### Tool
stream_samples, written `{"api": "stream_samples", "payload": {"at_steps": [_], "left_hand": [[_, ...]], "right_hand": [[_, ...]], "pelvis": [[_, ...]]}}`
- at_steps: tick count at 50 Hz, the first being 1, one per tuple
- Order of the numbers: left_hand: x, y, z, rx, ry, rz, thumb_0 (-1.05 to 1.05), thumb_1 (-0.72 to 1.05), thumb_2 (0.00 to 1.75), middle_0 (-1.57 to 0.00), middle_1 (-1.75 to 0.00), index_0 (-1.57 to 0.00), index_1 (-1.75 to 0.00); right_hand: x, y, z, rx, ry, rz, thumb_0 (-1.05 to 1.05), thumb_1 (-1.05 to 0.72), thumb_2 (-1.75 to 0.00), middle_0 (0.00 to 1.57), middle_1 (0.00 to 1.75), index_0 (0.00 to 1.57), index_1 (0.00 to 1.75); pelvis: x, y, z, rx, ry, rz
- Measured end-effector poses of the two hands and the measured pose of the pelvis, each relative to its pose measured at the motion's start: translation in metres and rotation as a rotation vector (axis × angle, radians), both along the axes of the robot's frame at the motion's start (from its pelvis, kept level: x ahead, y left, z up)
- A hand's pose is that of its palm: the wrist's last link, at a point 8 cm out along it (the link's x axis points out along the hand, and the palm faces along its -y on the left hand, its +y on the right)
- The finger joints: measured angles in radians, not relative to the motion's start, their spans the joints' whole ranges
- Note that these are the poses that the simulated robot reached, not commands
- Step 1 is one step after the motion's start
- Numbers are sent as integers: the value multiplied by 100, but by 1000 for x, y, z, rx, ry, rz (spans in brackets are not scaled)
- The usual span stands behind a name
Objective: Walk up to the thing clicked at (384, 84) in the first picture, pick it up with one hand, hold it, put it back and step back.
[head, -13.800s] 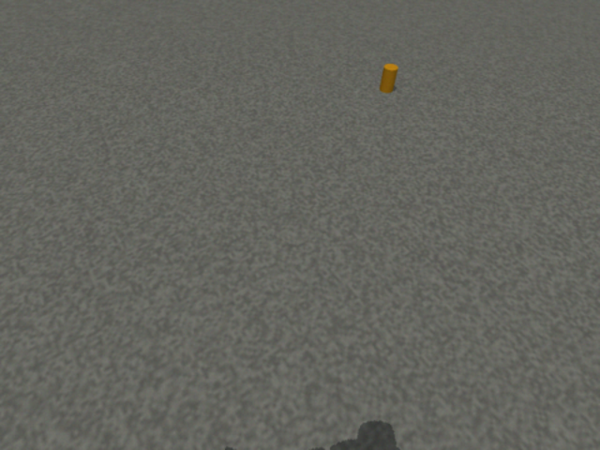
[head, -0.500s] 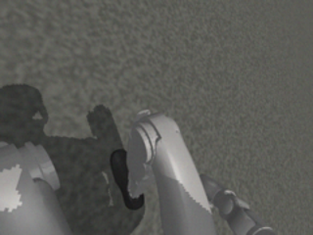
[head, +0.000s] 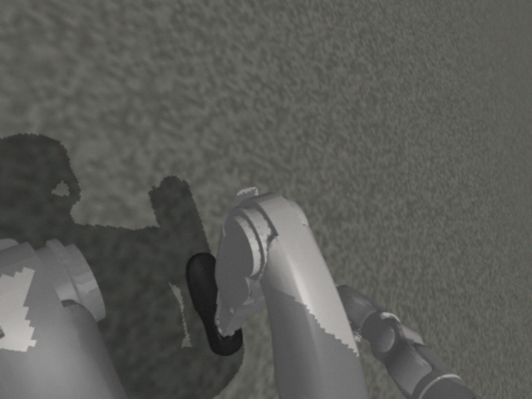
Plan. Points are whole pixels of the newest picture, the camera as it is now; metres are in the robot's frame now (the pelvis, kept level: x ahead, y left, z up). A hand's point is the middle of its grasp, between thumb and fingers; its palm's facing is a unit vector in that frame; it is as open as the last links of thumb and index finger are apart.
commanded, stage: close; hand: left
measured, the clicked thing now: out of the picture +0.49 +0.33 -0.22
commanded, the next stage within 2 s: settle in 0.38 s
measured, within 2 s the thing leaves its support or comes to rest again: leaves its support in 0.86 s
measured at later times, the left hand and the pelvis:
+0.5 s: hand out of the picture +0.47 +0.34 -0.16, palm faces +0.50 -0.87 -0.04, open 10.9 cm; pelvis +0.00 +0.00 +0.01, yaw +0 degrees
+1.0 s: hand out of the picture +0.48 +0.34 -0.15, palm faces +0.49 -0.87 -0.01, open 7.6 cm; pelvis +0.00 +0.00 +0.01, yaw +1 degrees
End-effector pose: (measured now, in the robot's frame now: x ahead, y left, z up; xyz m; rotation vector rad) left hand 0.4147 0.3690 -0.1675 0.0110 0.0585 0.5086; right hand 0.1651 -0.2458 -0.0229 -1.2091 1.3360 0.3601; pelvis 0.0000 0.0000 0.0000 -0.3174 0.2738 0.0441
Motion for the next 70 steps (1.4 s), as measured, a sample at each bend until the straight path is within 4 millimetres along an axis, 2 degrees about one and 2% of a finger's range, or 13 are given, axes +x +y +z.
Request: {"api": "stream_samples", "payload": {"at_steps": [5, 11, 25, 37, 48, 53, 59, 66, 70], "left_hand": [[2, -1, 1, 3, 2, -9, -1, -3, 42, -30, -34, -30, -34], [4, -3, 5, 5, 4, -18, -1, 9, 51, -43, -45, -42, -45], [7, 3, 10, 15, 6, 16, 1, -20, 66, -57, -75, -62, -77], [10, 4, 12, 9, 2, 2, 5, -38, 88, -54, -95, -98, -118], [15, 7, 17, -3, -13, -4, 6, -51, 95, -58, -107, -124, -142], [21, 14, 31, 12, -40, 0, 6, -56, 97, -60, -111, -132, -148], [24, 25, 65, 40, -58, -12, 6, -58, 97, -62, -112, -136, -151], [16, 35, 102, 40, -31, -19, 5, -58, 96, -62, -112, -138, -150], [8, 39, 116, 29, -22, -8, 5, -57, 96, -61, -112, -137, -149]], "right_hand": [[2, 1, 1, -3, -1, 1, 0, -87, -89, 20, 30, 21, 30], [1, 0, 2, -4, -3, -4, 0, -87, -89, 20, 30, 21, 30], [-9, -3, 2, -8, 23, -25, 0, -88, -89, 20, 30, 21, 30], [-10, -2, 3, -3, 19, -34, 0, -89, -90, 20, 30, 21, 30], [-17, -3, 1, 1, 33, -66, 0, -90, -90, 20, 30, 21, 30], [-27, -6, -3, 10, 48, -120, 0, -90, -90, 20, 30, 21, 30], [-40, -8, -7, 46, 49, -215, 0, -90, -90, 20, 30, 21, 30], [-44, -10, -10, 118, 14, -308, 0, -90, -90, 20, 30, 21, 30], [-41, -10, -13, 155, -11, -338, 0, -91, -90, 20, 30, 21, 30]], "pelvis": [[0, 0, 2, -2, 4, 1], [0, 0, 3, -3, 7, 2], [-1, -1, 5, 0, 15, 3], [-1, -1, 7, -3, 22, 2], [-1, -1, 7, 3, 26, 10], [0, -1, 8, 8, 39, 14], [3, -4, 13, 23, 78, 26], [5, -6, 21, 43, 131, 40], [7, -7, 24, 58, 158, 47]]}}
